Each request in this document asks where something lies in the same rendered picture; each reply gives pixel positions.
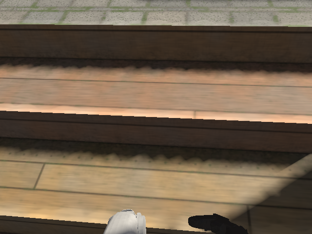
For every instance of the robot left thigh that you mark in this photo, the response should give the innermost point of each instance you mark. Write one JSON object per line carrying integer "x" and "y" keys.
{"x": 126, "y": 223}

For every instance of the right robot hand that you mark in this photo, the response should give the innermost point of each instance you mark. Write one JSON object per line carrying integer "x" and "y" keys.
{"x": 216, "y": 223}

